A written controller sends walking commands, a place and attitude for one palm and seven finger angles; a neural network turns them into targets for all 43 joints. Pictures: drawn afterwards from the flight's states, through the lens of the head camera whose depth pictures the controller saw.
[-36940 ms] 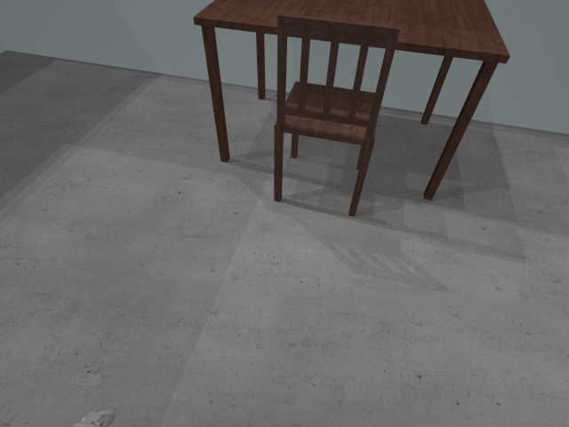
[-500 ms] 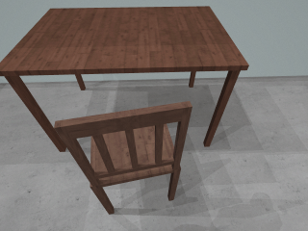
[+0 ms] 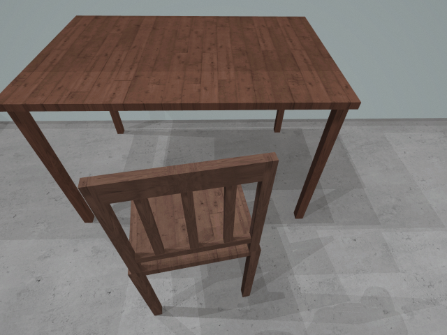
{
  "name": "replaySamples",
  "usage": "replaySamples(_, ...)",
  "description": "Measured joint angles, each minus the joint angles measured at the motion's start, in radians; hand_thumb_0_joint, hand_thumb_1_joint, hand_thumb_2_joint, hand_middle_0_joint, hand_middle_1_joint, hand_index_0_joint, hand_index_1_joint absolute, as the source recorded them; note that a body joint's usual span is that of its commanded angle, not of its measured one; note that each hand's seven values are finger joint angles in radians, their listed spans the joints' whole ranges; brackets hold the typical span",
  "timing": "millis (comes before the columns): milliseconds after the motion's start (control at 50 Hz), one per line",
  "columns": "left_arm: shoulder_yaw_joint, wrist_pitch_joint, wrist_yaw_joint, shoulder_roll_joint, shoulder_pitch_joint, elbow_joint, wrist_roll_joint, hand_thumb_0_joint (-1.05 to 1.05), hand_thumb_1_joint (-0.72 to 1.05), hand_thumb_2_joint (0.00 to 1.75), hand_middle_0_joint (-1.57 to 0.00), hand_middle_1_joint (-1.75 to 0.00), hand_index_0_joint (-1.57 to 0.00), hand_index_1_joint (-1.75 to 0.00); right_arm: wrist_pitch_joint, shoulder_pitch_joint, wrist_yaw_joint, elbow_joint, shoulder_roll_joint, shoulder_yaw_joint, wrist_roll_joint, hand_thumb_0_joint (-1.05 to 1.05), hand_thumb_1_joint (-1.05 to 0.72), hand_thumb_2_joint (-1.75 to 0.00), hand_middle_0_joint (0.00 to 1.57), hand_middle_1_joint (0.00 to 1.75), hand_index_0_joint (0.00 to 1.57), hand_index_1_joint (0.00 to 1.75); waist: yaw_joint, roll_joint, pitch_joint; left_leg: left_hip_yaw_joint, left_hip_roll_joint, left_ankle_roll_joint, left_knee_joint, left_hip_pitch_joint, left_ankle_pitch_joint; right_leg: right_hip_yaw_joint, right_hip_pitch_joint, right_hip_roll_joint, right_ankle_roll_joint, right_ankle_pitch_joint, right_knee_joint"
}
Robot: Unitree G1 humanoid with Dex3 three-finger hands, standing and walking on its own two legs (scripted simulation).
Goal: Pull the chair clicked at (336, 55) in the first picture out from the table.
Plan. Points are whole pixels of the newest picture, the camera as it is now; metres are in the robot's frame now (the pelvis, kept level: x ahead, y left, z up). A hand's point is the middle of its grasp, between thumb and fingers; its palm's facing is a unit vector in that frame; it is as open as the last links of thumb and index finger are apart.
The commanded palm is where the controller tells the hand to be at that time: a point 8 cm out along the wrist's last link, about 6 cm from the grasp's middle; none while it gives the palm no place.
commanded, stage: look again from close up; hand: left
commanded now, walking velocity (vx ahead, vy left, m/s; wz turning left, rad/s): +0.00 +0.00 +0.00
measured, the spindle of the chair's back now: (190, 221) +0.40 +0.11 -0.11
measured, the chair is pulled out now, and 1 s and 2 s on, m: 0.20 0.20 0.20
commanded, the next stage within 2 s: shuffle to correct the standing spot in 0.90 s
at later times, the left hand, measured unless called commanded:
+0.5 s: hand out of the picture -0.02 +0.17 -0.18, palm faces +0.02 -0.98 -0.18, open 7.4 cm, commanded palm none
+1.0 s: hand out of the picture -0.02 +0.18 -0.18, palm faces +0.02 -0.98 -0.18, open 7.4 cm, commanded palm none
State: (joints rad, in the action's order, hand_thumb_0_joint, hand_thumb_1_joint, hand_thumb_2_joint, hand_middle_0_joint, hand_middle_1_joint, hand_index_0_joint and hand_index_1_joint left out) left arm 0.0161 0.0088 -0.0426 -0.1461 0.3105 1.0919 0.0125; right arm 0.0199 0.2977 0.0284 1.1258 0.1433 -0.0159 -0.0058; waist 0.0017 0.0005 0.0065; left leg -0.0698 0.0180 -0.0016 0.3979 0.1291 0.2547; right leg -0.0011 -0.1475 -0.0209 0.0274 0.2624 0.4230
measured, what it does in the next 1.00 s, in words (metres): stands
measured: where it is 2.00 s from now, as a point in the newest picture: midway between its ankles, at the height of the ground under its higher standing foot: outside the picture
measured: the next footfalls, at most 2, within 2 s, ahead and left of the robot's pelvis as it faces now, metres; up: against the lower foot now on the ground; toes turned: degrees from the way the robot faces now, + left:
none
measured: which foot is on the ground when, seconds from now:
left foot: down 0.00-1.00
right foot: down 0.00-1.00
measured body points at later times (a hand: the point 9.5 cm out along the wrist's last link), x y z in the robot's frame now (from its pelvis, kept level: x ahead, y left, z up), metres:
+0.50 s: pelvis -0.01 +0.00 +0.00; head +0.00 +0.01 +0.45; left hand -0.02 +0.22 -0.16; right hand -0.02 -0.21 -0.16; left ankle -0.03 +0.12 -0.74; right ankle -0.02 -0.10 -0.74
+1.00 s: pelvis -0.01 +0.01 +0.00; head +0.00 +0.02 +0.45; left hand -0.02 +0.23 -0.16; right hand -0.02 -0.20 -0.16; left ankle -0.03 +0.12 -0.74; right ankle -0.02 -0.10 -0.74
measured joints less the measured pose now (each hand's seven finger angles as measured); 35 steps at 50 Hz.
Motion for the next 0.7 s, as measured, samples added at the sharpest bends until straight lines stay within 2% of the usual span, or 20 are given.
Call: replaySamples(700,0.000,0.000,-0.001,0.009,0.012,-0.004,0.001,0.01,0.91,0.90,-0.20,-0.30,-0.20,-0.30,0.005,0.009,-0.002,0.013,-0.020,0.004,0.002,0.00,-0.91,-0.90,0.20,0.30,0.20,0.30,0.001,0.008,0.008,-0.007,-0.006,0.013,0.010,0.023,-0.007,0.007,-0.020,0.007,-0.011,-0.015,-0.001)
